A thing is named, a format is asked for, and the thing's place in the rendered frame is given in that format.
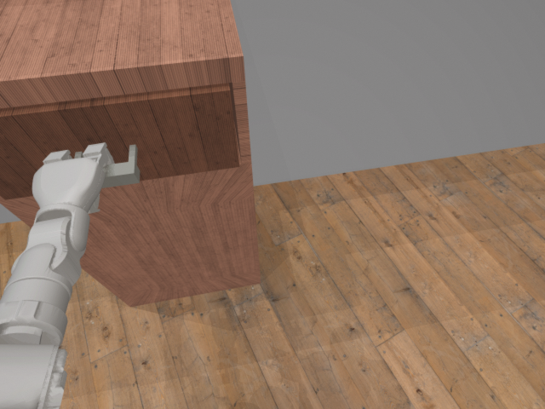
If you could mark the handle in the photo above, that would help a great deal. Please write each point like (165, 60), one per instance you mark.
(121, 173)

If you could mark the cabinet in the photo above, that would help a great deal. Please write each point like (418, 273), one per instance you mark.
(165, 238)

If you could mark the robot left hand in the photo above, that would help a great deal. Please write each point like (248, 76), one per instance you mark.
(73, 181)

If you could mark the drawer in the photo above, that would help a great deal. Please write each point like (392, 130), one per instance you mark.
(177, 132)

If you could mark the left robot upper arm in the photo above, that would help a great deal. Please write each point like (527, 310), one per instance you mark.
(32, 376)

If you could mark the left robot forearm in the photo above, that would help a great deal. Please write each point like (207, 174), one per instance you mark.
(35, 299)

